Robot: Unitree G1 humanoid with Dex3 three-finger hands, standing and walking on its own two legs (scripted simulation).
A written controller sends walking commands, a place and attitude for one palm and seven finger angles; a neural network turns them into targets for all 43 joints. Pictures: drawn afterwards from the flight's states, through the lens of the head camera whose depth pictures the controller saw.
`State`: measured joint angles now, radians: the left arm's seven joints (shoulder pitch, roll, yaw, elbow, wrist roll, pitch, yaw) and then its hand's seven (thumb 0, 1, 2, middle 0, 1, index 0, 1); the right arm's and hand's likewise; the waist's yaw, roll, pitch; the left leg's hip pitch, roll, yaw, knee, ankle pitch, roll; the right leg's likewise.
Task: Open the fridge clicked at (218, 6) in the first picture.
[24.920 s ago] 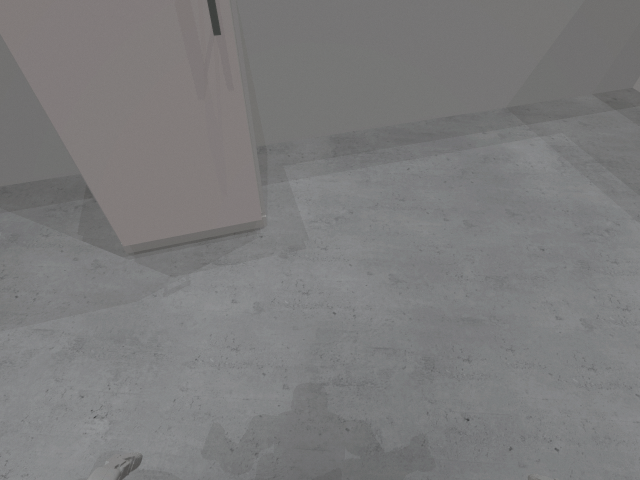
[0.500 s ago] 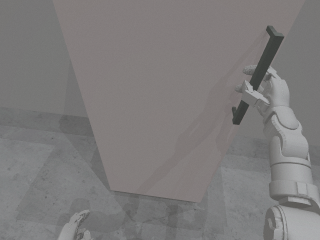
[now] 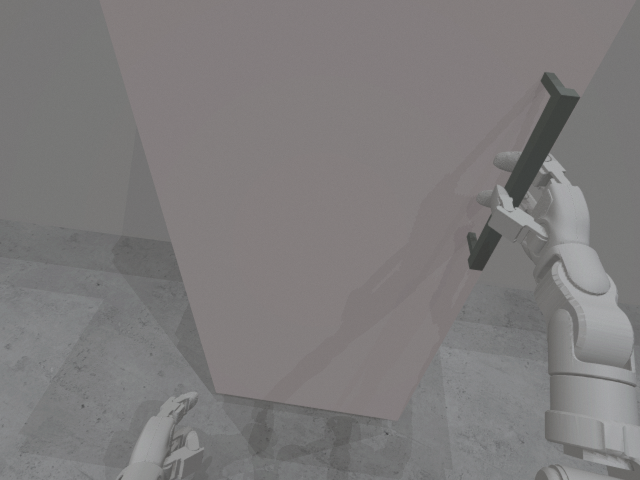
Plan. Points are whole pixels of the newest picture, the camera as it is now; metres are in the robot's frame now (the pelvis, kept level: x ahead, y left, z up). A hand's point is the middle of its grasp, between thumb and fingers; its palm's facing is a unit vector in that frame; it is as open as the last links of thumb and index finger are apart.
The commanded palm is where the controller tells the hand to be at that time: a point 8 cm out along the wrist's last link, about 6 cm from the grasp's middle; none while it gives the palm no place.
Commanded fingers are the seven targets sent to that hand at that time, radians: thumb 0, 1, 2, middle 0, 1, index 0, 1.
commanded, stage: pull the door a little, standing still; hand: right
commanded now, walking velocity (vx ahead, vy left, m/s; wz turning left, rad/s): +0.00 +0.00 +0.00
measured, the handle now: (508, 184) +0.44 -0.19 +0.20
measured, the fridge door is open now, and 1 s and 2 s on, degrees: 0 18 59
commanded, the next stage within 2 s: walk backward, drawing the door open in 0.20 s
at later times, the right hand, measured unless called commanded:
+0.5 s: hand (504, 265) +0.30 -0.15 +0.19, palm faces +0.08 +0.97 -0.23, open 6.4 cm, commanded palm +0.27 -0.20 +0.19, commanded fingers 0.00 -0.90 -0.90 0.45 1.40 0.45 1.40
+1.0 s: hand (484, 301) +0.26 -0.12 +0.19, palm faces +0.48 +0.82 -0.32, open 6.8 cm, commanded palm +0.21 -0.16 +0.19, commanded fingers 0.00 -0.90 -0.90 0.45 1.40 0.45 1.40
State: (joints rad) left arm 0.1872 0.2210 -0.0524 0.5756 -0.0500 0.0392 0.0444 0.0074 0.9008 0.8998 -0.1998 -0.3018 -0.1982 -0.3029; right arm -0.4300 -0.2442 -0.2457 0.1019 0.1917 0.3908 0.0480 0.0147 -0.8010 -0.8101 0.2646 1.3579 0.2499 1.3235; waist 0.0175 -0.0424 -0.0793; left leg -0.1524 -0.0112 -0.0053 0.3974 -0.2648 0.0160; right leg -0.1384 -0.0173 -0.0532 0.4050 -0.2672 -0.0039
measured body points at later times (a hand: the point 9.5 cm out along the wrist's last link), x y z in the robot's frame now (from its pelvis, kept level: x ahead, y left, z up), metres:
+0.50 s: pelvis +0.07 +0.00 +0.00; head +0.08 +0.01 +0.45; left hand +0.26 +0.24 -0.07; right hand +0.29 -0.20 +0.21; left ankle -0.04 +0.09 -0.73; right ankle -0.05 -0.13 -0.71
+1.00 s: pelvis +0.04 +0.10 -0.04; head +0.07 +0.13 +0.41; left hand +0.29 +0.27 -0.13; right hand +0.23 -0.16 +0.20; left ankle +0.25 +0.07 -0.74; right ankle -0.02 -0.02 -0.70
